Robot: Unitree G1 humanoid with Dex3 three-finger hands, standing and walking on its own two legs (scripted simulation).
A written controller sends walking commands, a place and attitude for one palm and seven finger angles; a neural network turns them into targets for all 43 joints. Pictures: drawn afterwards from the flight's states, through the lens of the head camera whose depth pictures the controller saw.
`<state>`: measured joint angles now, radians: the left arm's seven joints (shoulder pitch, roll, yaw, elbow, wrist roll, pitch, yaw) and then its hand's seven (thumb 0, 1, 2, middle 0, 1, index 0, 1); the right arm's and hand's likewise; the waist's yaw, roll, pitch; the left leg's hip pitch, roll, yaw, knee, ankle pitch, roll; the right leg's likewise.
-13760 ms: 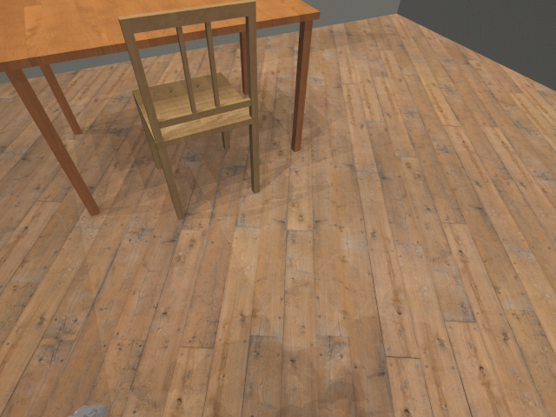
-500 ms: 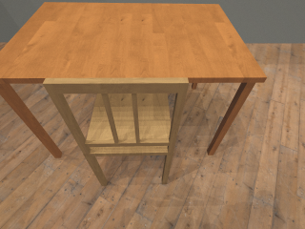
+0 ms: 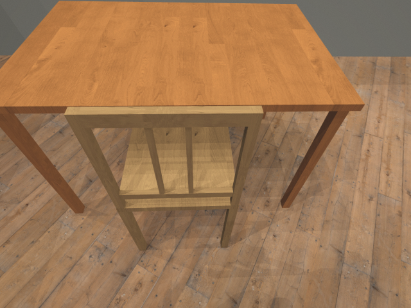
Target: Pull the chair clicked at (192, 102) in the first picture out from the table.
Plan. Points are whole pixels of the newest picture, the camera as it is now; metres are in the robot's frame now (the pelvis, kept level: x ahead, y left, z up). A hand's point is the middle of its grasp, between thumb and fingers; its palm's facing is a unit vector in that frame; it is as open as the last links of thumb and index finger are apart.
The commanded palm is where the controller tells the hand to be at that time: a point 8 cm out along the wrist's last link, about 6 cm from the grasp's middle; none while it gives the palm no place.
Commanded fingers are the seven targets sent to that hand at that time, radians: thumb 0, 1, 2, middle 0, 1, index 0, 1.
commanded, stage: look again from close up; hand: left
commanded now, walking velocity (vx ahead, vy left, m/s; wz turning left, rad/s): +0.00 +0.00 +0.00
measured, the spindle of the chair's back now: (156, 163) +0.48 +0.17 -0.08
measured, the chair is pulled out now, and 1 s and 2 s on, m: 0.00 0.00 0.00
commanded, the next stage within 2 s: shuffle to correct the standing spot in 0.88 s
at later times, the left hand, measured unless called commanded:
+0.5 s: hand out of the picture +0.00 +0.17 -0.18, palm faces +0.00 -0.98 -0.19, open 7.4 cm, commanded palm none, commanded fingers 0.00 0.90 0.90 -0.20 -0.30 -0.20 -0.30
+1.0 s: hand out of the picture -0.01 +0.15 -0.17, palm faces +0.01 -0.98 -0.18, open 7.4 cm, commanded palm none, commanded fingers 0.00 0.90 0.90 -0.20 -0.30 -0.20 -0.30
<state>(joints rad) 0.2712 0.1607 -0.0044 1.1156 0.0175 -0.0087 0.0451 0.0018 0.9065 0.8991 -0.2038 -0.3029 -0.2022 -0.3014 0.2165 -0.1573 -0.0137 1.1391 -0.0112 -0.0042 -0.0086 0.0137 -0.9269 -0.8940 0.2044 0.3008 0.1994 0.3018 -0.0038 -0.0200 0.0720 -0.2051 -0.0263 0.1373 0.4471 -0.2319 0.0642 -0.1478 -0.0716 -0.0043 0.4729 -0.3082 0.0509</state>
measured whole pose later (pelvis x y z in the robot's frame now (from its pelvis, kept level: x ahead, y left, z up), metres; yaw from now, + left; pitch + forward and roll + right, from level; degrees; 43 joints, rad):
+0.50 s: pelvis +0.00 +0.00 +0.00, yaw -1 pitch -1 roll +1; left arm 0.28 0.15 0.00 1.13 0.02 -0.01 0.04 0.00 0.91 0.90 -0.20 -0.30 -0.20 -0.30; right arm 0.24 -0.15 -0.01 1.15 -0.01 0.00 -0.01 0.01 -0.92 -0.89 0.20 0.30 0.20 0.30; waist -0.01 -0.01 0.06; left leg -0.19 -0.02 0.14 0.43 -0.23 0.06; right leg -0.13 -0.07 0.00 0.45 -0.30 0.05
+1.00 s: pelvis +0.00 -0.01 +0.00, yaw -1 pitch -1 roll +1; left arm 0.29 0.13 0.00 1.13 0.02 -0.02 0.04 0.00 0.91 0.90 -0.20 -0.30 -0.20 -0.30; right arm 0.26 -0.13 -0.01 1.16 -0.01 -0.01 -0.02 0.01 -0.92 -0.89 0.20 0.30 0.20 0.30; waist -0.01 -0.01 0.06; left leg -0.18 -0.01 0.14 0.41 -0.22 0.05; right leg -0.13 -0.06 0.00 0.44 -0.30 0.04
